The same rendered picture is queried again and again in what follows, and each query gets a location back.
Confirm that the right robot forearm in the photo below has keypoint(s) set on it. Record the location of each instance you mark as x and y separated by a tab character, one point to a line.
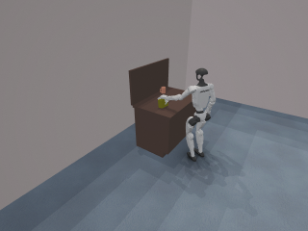
210	105

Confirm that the left robot hand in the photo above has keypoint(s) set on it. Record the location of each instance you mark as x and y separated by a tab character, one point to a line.
163	97

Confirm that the right robot upper arm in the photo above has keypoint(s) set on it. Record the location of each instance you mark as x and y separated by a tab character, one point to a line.
212	93

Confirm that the robot left foot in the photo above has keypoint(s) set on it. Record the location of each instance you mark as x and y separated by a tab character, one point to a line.
191	156

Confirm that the left robot upper arm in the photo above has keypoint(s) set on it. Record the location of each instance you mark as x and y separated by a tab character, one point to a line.
188	91

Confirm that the sponge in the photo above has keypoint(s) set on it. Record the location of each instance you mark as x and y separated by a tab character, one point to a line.
162	103

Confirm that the left robot forearm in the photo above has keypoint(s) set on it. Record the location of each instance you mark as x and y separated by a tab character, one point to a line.
173	97

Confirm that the robot right thigh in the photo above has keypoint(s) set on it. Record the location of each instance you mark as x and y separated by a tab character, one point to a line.
200	124

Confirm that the table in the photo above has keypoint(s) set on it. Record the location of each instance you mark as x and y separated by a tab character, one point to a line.
158	130

